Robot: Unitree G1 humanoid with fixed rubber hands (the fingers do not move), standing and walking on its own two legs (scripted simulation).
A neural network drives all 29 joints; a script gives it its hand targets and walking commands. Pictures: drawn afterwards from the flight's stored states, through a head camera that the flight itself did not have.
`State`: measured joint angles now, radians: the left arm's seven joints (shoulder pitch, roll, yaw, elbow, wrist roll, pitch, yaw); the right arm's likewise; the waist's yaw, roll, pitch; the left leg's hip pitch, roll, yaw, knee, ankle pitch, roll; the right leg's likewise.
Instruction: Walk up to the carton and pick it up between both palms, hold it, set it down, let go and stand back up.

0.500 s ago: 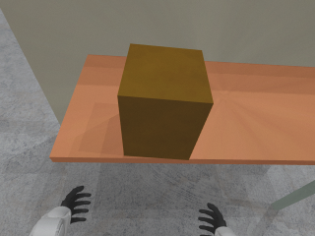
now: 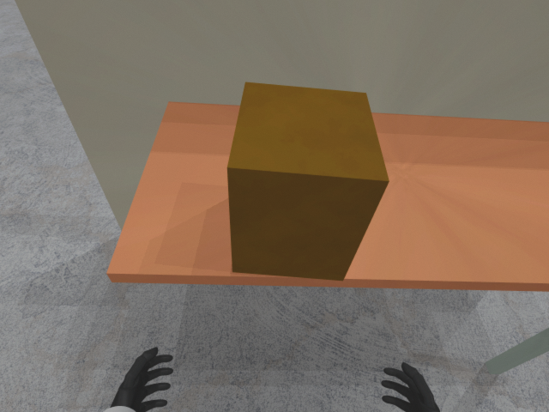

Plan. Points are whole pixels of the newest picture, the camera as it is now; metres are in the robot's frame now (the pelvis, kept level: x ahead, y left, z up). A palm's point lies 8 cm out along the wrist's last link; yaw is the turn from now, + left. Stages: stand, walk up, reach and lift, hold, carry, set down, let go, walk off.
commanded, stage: reach and lift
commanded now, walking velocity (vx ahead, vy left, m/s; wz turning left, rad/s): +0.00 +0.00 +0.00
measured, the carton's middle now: (296, 186) +0.48 -0.03 +0.07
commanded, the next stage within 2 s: none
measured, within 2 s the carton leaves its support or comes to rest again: neither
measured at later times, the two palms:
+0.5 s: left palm (121, 358) +0.21 +0.20 +0.00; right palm (415, 379) +0.19 -0.19 +0.01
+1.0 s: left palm (126, 312) +0.25 +0.19 +0.05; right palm (433, 338) +0.23 -0.20 +0.06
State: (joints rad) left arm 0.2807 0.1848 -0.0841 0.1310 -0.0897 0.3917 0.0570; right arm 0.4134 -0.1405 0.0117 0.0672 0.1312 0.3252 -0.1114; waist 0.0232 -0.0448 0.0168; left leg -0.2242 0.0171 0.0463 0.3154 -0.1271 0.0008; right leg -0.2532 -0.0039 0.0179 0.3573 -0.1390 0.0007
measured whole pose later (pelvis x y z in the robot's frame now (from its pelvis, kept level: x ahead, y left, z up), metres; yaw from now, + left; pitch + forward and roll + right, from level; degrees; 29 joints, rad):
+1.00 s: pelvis +0.03 +0.01 +0.00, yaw -2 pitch +1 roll +1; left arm 0.23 0.18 -0.07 -0.16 -0.15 0.29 0.10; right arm 0.34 -0.25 0.00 -0.17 0.24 0.14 -0.08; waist 0.03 -0.03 -0.01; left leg -0.12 0.01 0.09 0.26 -0.15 0.01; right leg -0.17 -0.01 0.06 0.32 -0.15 0.02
